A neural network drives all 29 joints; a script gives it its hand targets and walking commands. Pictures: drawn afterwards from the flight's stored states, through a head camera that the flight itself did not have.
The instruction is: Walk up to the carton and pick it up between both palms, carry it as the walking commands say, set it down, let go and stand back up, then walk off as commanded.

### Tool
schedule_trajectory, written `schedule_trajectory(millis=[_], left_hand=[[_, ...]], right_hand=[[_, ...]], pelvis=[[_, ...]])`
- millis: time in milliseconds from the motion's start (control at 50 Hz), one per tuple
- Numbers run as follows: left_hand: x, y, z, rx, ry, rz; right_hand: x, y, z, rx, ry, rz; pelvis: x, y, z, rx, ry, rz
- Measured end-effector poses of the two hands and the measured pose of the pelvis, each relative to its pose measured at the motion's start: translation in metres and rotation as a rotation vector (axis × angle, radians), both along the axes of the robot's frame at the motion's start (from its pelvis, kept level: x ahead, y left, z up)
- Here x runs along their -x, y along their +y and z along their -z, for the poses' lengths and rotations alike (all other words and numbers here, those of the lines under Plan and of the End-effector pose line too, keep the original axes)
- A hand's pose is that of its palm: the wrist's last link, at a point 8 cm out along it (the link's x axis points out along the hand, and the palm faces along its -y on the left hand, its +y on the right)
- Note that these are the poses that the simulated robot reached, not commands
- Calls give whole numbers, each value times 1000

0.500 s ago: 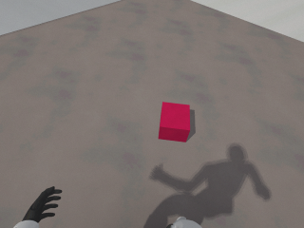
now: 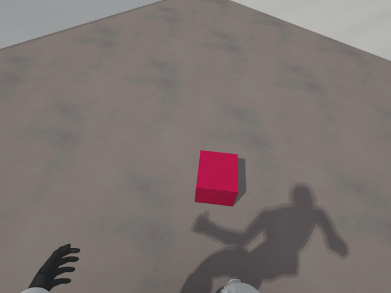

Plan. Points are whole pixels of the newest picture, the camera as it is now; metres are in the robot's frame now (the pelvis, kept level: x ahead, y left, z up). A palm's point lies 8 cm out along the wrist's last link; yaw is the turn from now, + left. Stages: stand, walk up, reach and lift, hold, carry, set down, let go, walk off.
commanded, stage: walk up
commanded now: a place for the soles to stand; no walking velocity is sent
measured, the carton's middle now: (216, 177) +0.78 -0.15 -0.66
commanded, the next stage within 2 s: none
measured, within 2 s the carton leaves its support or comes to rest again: neither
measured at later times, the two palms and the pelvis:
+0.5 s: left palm (94, 234) +0.28 +0.24 -0.07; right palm out of the picture +0.14 -0.45 -0.04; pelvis +0.11 -0.07 +0.00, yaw +0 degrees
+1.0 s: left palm (131, 213) +0.33 +0.17 -0.09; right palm out of the picture +0.23 -0.52 -0.04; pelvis +0.18 -0.15 +0.00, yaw +1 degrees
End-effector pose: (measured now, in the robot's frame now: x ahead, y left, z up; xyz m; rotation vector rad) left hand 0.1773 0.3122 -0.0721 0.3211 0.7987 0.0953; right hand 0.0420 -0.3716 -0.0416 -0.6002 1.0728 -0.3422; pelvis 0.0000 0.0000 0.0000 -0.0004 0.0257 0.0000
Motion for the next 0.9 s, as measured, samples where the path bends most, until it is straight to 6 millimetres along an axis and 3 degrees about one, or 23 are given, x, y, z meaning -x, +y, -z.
schedule_trajectory(millis=[120, 260, 340, 440, 560, 680, 780, 900], left_hand=[[3, -6, 2, -25, 60, -80], [-29, -10, 2, -6, 55, -92], [-59, -22, -4, -8, 24, -74], [-87, -53, -2, 8, 15, -29], [-102, -90, 13, -15, -4, -48], [-88, -98, 15, -26, 84, -124], [-104, -98, 16, -13, 76, -139], [-136, -116, 15, -2, 65, -113]], right_hand=[[-43, -5, 12, -49, -26, -26], [-76, -6, 8, -44, -39, -32], [-81, -23, -2, -5, -19, -11], [-90, -54, -7, 23, 7, 2], [-123, -101, 14, 24, -4, -23], [-162, -104, 17, -28, -49, -45], [-186, -102, 12, -28, -60, -61], [-187, -122, 0, 20, -39, -29]], pelvis=[[-27, -18, -1, 8, -78, -18], [-59, -21, -2, 8, -34, -23], [-77, -30, -6, 12, -7, -10], [-95, -54, -5, 7, 16, 7], [-117, -97, 16, -2, -21, -5], [-136, -114, 8, 3, -68, -25], [-153, -115, 7, 8, -30, -37], [-173, -128, 3, 14, -5, -17]])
